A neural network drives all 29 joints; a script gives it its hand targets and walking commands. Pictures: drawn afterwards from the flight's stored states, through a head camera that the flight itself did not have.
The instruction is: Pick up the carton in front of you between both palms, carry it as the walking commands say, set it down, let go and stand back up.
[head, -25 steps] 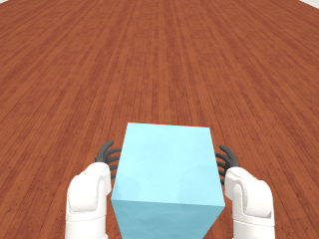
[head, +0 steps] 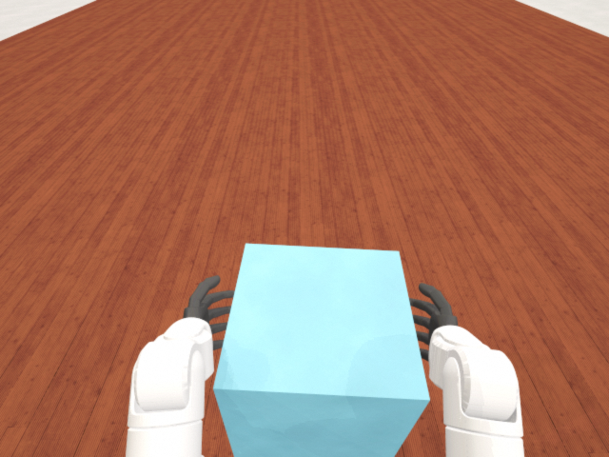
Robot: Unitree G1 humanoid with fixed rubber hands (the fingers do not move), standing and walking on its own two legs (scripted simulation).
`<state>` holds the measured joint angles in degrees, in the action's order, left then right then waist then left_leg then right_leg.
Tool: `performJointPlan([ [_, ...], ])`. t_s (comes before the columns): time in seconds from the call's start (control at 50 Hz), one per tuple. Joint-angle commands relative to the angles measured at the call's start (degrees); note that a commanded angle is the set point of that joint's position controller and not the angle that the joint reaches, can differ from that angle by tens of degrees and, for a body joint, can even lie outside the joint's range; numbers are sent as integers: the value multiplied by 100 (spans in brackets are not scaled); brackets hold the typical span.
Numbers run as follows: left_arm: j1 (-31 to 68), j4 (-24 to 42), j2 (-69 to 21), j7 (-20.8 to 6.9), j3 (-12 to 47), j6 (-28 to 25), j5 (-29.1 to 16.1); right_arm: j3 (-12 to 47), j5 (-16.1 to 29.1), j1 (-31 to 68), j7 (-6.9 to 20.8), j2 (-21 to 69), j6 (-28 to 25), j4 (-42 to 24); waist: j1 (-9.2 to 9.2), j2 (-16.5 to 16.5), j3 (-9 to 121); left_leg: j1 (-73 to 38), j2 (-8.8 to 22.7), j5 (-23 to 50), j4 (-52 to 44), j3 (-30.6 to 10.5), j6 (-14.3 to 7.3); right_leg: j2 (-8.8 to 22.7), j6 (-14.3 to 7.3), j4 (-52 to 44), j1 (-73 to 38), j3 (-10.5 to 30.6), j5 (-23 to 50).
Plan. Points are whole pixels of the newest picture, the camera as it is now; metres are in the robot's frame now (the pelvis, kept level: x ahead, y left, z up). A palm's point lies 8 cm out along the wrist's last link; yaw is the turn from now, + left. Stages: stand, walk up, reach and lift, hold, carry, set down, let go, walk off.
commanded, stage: carry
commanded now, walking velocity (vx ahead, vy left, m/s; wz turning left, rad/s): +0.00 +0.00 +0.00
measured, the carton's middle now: (316, 360) +0.27 +0.00 +0.01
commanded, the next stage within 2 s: none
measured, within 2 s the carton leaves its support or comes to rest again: neither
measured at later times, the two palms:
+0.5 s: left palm (208, 360) +0.24 +0.14 +0.05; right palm (442, 368) +0.24 -0.16 +0.04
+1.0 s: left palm (206, 328) +0.29 +0.15 +0.05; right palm (425, 332) +0.29 -0.15 +0.05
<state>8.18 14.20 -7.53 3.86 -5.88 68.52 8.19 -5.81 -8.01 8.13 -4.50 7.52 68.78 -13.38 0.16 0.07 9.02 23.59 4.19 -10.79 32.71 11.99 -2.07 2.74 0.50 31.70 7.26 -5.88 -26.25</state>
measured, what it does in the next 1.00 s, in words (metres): stands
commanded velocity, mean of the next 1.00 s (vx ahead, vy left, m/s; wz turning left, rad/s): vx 0.12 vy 0.00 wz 0.00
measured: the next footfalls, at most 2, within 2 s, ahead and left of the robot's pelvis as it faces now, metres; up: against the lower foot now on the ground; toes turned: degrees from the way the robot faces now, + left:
right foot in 1.44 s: +0.32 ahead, -0.13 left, +0.00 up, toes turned -7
left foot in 1.78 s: +0.41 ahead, +0.09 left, +0.00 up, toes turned -16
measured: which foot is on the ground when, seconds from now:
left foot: down 0.00-1.00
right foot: down 0.00-1.00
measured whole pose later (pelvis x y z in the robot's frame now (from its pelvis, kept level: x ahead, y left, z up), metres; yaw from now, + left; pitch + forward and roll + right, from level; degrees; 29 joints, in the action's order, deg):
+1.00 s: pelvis +0.01 +0.00 +0.01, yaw +0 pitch +2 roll +0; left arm 11.8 -8.9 -8.1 1.5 -8.2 43.1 14.1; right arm -10.0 -13.1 10.8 -1.5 7.8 42.5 9.5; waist -0.4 -1.6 6.5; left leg 20.7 3.7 -17.2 31.3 11.6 0.1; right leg 2.7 0.6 24.6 2.8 -6.7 -23.1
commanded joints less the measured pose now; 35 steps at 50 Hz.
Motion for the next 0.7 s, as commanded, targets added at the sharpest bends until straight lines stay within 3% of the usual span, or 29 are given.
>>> performJointPlan([
  [0.0, 2559, -25, -5208, -1463, 3949, -197, -2158, 4019, 2240, 2759, 1507, 5247, -238, -166, 1, -57, 837, -1324, 568, 1632, -253, -714, -24, 578, -71, -585, 667, 356, 2107],
  [0.08, 2620, -179, -5133, -1476, 3851, -513, -2020, 3918, 2084, 2763, 1524, 5174, -545, 53, 8, -73, 670, -1304, 591, 1278, -401, -775, -2, 561, -112, -703, 841, 371, 1580],
  [0.26, 2502, -743, -4817, -1448, 3392, -1296, -1514, 3478, 1586, 2640, 1487, 4843, -1342, 567, 2, -50, 642, -1302, 601, 879, -530, -796, 27, 550, -186, -798, 959, 428, 1248],
  [0.46, 2885, -2010, -4798, -1490, 2401, -2538, -736, 2465, 800, 3045, 1554, 4858, -2588, 1884, -3, 43, 622, -1262, 591, 674, -604, -778, 64, 523, -253, -854, 1018, 470, 1005],
  [0.58, 3244, -2541, -5209, -1579, 2260, -3161, -593, 2263, 604, 3351, 1657, 5256, -3206, 2526, -16, 60, 888, -1401, 592, 1000, -544, -759, 36, 497, -258, -692, 896, 457, 1269],
  [0.68, 3055, -2336, -5374, -1590, 2546, -3119, -716, 2508, 705, 3202, 1657, 5378, -3180, 2252, -21, 68, 1139, -1492, 612, 1621, -424, -736, -21, 470, -211, -483, 736, 408, 1661],
])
